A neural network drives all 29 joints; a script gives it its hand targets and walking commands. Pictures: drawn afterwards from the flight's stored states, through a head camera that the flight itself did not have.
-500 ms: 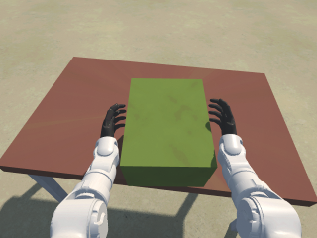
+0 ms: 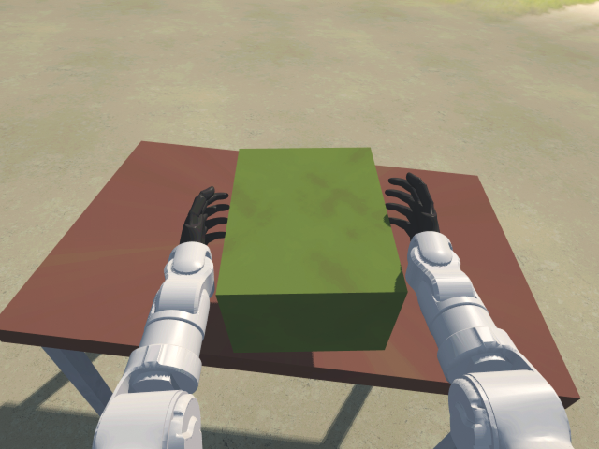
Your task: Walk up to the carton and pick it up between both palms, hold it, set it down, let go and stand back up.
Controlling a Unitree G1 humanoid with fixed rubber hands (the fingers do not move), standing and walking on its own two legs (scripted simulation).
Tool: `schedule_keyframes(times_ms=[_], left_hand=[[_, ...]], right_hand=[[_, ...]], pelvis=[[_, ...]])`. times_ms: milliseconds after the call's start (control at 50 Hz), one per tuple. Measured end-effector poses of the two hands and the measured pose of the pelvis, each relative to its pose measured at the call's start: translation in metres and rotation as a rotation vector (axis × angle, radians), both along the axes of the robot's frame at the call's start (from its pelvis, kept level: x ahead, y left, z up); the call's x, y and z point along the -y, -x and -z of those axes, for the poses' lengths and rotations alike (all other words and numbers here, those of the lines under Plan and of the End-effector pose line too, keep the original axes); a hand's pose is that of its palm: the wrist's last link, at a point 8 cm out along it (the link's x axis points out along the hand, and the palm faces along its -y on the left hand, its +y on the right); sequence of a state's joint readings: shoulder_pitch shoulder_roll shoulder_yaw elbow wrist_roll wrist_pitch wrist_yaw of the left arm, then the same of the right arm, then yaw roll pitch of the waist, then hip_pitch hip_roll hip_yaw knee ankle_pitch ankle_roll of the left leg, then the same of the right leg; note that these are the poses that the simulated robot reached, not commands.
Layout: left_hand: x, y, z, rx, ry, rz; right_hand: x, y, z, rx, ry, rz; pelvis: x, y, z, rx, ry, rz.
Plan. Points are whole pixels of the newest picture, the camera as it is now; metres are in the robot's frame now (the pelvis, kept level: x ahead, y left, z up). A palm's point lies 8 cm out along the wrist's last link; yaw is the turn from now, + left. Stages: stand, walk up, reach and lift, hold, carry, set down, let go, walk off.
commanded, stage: reach and lift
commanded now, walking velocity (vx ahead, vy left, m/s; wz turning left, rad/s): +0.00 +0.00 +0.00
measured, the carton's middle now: (307, 242) +0.43 +0.03 +0.06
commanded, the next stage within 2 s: hold in 1.26 s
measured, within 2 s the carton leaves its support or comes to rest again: neither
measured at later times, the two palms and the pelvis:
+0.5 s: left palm (203, 238) +0.35 +0.17 +0.13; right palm (442, 239) +0.37 -0.15 +0.15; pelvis +0.00 +0.00 +0.00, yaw +1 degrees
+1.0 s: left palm (199, 227) +0.36 +0.17 +0.14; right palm (441, 229) +0.37 -0.14 +0.16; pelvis +0.00 +0.00 +0.00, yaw +1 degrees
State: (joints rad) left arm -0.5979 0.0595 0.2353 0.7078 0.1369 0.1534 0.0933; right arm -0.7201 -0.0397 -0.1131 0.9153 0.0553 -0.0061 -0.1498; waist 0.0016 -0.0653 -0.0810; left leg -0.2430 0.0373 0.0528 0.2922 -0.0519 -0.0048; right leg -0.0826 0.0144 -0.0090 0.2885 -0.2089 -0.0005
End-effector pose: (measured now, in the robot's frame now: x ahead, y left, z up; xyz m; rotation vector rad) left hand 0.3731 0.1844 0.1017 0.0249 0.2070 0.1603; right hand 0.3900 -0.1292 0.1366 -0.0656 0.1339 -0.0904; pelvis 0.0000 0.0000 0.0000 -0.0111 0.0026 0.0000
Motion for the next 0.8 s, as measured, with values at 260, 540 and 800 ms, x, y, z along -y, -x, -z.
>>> schedule_keyframes(times_ms=[260, 540, 800], left_hand=[[0.005, 0.011, -0.023, -0.011, -0.05, 0.011], [0.018, 0.022, -0.031, -0.009, -0.053, 0.017], [0.01, 0.027, -0.038, -0.006, -0.057, 0.015]], right_hand=[[0.007, 0.013, -0.006, -0.007, -0.016, 0.007], [0.02, 0.025, -0.013, -0.002, 0.003, 0.008], [0.012, 0.027, -0.021, 0.004, 0.004, 0.002]], pelvis=[[-0.005, -0.003, 0.0, 0.093, -0.004, -0.014], [0.003, 0.006, 0.001, 0.083, -0.003, -0.012], [0.005, 0.005, 0.001, 0.087, -0.004, -0.026]])
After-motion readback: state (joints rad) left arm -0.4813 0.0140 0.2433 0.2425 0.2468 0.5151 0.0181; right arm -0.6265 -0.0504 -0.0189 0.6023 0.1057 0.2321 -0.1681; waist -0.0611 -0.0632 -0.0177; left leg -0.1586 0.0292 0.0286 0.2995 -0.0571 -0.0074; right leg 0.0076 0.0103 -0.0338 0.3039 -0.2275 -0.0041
